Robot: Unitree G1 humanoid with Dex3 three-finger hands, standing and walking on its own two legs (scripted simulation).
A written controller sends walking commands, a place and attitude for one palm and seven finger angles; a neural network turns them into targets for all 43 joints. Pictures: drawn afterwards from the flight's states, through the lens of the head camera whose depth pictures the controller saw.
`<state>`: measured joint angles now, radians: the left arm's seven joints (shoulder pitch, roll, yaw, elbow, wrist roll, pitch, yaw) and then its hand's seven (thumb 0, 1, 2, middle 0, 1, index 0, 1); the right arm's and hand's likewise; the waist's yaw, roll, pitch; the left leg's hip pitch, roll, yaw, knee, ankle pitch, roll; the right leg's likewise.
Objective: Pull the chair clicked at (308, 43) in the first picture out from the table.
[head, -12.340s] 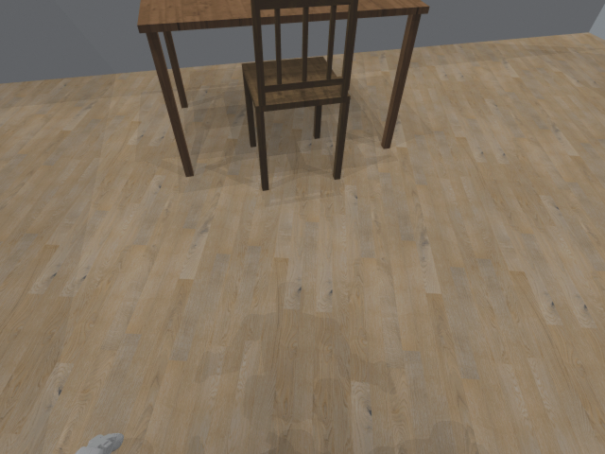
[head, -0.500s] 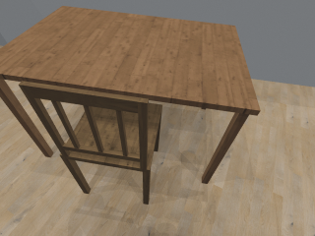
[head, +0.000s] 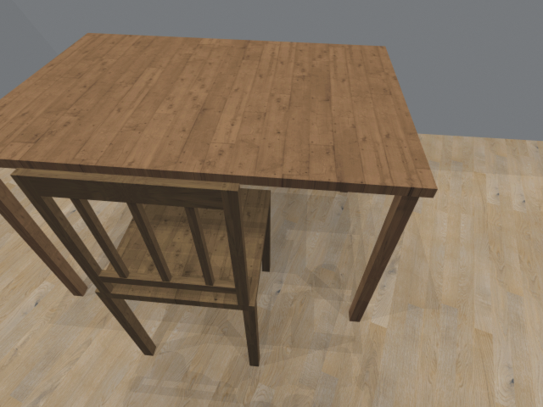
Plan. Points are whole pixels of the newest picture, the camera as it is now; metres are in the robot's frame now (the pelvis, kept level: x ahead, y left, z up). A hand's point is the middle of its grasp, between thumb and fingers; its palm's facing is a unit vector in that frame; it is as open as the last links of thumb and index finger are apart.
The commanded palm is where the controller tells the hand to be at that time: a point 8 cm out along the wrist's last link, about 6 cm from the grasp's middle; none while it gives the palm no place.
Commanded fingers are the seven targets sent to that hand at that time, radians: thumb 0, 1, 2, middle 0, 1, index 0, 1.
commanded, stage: look again from close up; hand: left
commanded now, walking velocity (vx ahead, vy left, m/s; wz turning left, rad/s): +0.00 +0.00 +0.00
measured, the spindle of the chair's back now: (152, 244) +0.44 +0.27 -0.08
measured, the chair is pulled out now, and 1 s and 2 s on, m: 0.00 0.00 0.00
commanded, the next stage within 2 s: raise the hand toward the chair's back in 0.88 s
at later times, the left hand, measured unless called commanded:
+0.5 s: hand out of the picture +0.03 +0.21 -0.16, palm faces -0.01 -0.97 -0.23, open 7.4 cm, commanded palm none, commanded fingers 0.00 0.90 0.90 -0.20 -0.30 -0.20 -0.30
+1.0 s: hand out of the picture -0.03 +0.19 -0.17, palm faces -0.01 -0.98 -0.20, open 7.4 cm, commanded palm +0.09 +0.24 -0.07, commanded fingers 0.00 0.85 0.88 -0.20 -0.29 -0.20 -0.29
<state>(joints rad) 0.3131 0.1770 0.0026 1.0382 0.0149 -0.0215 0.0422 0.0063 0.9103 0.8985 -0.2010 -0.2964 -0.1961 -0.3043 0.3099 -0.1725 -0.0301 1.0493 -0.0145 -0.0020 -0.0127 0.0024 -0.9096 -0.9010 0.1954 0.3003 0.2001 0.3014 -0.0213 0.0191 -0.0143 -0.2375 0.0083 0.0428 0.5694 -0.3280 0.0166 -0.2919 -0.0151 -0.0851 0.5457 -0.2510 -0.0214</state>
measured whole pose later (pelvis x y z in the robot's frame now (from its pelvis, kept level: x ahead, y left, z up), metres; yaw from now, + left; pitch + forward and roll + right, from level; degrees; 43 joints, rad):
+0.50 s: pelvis -0.01 +0.02 +0.01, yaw -2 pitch -2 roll +0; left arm 0.27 0.18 0.00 1.02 0.01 0.00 0.04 0.00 0.91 0.90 -0.20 -0.30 -0.20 -0.30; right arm 0.22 -0.18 0.00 1.06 -0.01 -0.01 -0.01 0.00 -0.92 -0.90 0.20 0.30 0.20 0.30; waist 0.00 0.00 0.05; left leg -0.17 -0.02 0.09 0.48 -0.28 0.05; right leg -0.25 -0.04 -0.04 0.49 -0.20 0.02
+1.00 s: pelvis -0.02 +0.02 +0.01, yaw -2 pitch -2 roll +0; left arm 0.33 0.12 -0.01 1.10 0.02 -0.02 0.05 0.00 0.91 0.90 -0.20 -0.30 -0.19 -0.30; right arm 0.29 -0.13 0.00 1.13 0.00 -0.01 -0.01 0.00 -0.91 -0.90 0.19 0.30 0.20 0.30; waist -0.01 0.02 0.05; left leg -0.18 -0.03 0.09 0.46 -0.26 0.05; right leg -0.26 -0.04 -0.03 0.47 -0.18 0.02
